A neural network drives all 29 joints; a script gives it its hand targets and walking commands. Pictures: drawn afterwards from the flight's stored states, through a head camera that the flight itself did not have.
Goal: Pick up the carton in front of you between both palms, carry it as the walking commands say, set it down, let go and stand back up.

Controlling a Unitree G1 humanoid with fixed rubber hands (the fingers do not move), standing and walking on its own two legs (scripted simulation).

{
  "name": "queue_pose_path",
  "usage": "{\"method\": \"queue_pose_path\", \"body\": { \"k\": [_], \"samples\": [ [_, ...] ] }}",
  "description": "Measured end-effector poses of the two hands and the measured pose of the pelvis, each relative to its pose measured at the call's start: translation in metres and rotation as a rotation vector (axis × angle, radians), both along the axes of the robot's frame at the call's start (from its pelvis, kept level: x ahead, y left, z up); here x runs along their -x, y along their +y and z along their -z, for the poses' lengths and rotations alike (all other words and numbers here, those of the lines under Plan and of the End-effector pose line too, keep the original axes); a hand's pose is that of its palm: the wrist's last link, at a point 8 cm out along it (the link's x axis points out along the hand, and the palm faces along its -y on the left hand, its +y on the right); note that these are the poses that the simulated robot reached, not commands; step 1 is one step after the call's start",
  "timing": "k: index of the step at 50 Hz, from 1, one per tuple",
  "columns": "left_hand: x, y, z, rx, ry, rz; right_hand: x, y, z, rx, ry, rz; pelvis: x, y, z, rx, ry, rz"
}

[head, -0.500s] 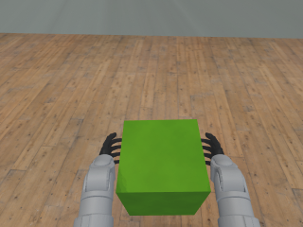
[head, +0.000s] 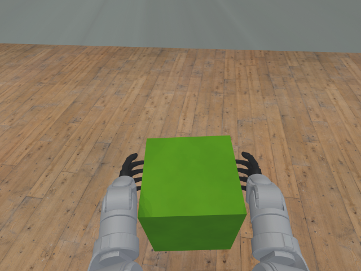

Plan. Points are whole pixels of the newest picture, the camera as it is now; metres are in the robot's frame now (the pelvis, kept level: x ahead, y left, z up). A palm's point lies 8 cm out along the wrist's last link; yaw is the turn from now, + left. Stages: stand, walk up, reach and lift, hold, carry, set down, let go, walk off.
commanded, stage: set down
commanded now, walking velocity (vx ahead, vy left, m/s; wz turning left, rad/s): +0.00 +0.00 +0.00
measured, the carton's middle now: (190, 196) +0.32 +0.01 -0.04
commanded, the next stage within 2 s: none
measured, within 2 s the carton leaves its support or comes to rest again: neither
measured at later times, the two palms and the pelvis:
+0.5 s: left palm (145, 203) +0.36 +0.15 -0.16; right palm (239, 203) +0.36 -0.15 -0.17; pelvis -0.03 +0.03 -0.08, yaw -1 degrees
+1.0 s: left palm (156, 209) +0.41 +0.13 -0.30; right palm (235, 209) +0.42 -0.16 -0.31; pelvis -0.05 +0.02 -0.21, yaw +1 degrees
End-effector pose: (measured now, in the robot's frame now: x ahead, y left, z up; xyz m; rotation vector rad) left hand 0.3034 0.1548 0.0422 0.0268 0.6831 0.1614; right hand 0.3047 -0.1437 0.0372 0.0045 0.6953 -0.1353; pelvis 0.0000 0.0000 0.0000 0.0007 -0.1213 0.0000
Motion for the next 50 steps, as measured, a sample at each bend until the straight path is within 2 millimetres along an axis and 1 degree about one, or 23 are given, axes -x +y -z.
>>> {"method": "queue_pose_path", "body": {
  "k": [4, 8, 12, 16, 20, 23, 25, 29, 33, 36, 40, 50],
  "samples": [
    [-0.016, 0.000, 0.012, 0.003, 0.014, 0.003, -0.014, 0.000, 0.013, -0.011, 0.014, 0.015, 0.002, 0.000, 0.005, 0.004, 0.033, -0.001],
    [-0.032, -0.002, 0.035, -0.012, 0.034, 0.019, -0.026, -0.001, 0.038, -0.008, 0.033, 0.019, 0.005, 0.004, 0.010, 0.005, 0.107, 0.001],
    [-0.042, -0.005, 0.073, -0.029, 0.044, 0.040, -0.033, -0.005, 0.078, 0.015, 0.043, 0.012, 0.011, 0.011, 0.017, -0.002, 0.226, 0.013],
    [-0.047, -0.008, 0.122, -0.026, 0.040, 0.044, -0.036, -0.007, 0.126, 0.033, 0.038, 0.001, 0.017, 0.018, 0.030, -0.012, 0.363, 0.022],
    [-0.050, -0.008, 0.168, -0.004, 0.026, 0.024, -0.042, -0.008, 0.172, 0.028, 0.024, 0.001, 0.022, 0.023, 0.051, -0.017, 0.504, 0.025],
    [-0.055, -0.007, 0.193, 0.022, 0.001, -0.001, -0.050, -0.007, 0.196, 0.014, -0.001, 0.003, 0.024, 0.026, 0.069, -0.019, 0.599, 0.020],
    [-0.061, -0.006, 0.203, 0.038, -0.020, -0.015, -0.057, -0.007, 0.206, 0.008, -0.021, 0.003, 0.025, 0.027, 0.081, -0.018, 0.648, 0.016],
    [-0.073, -0.006, 0.216, 0.056, -0.045, -0.036, -0.071, -0.007, 0.218, -0.002, -0.044, 0.005, 0.028, 0.029, 0.102, -0.017, 0.713, 0.010],
    [-0.083, -0.009, 0.230, 0.055, -0.034, -0.040, -0.082, -0.009, 0.231, -0.002, -0.028, 0.004, 0.032, 0.028, 0.121, -0.017, 0.753, 0.008],
    [-0.088, -0.012, 0.245, 0.050, -0.015, -0.037, -0.088, -0.012, 0.246, 0.003, -0.009, -0.001, 0.034, 0.027, 0.134, -0.020, 0.782, 0.007],
    [-0.094, -0.016, 0.271, 0.042, 0.001, -0.031, -0.093, -0.016, 0.272, 0.008, 0.007, -0.004, 0.038, 0.025, 0.154, -0.027, 0.826, 0.006],
    [-0.111, -0.020, 0.341, 0.031, -0.009, -0.030, -0.111, -0.021, 0.346, 0.003, -0.002, -0.012, 0.050, 0.015, 0.211, -0.047, 0.909, 0.000]
  ]
}}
